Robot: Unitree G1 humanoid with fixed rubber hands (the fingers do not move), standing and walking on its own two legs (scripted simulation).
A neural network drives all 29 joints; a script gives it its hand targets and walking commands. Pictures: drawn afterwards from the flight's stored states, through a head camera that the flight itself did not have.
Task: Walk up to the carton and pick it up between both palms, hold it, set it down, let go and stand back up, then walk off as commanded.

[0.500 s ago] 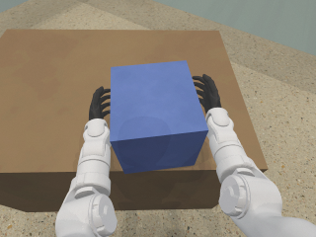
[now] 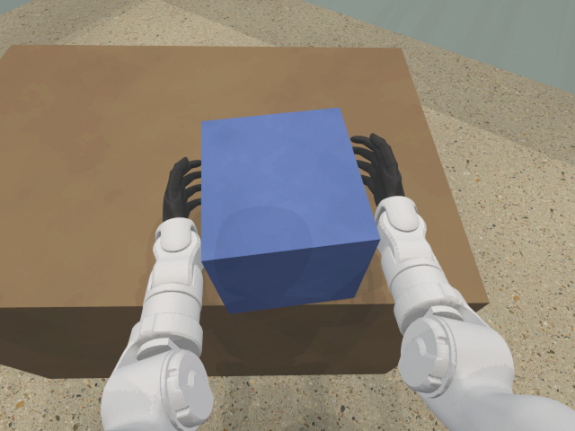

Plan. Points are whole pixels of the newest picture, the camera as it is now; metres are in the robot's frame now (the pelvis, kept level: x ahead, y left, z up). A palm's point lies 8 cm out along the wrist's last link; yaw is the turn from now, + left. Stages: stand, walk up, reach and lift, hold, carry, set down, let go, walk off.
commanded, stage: set down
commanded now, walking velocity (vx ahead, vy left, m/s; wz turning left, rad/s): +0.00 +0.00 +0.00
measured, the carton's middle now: (282, 214) +0.43 +0.04 +0.01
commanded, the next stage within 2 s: none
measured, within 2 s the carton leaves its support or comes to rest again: neither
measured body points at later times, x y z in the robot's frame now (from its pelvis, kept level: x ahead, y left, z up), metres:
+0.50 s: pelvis +0.00 +0.00 +0.00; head +0.08 +0.01 +0.44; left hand +0.42 +0.18 +0.04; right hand +0.45 -0.12 +0.06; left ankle +0.00 +0.15 -0.74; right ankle -0.02 -0.10 -0.74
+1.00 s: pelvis +0.00 +0.00 +0.00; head +0.08 +0.01 +0.44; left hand +0.42 +0.18 +0.04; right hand +0.45 -0.12 +0.06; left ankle +0.00 +0.15 -0.74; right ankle -0.02 -0.10 -0.74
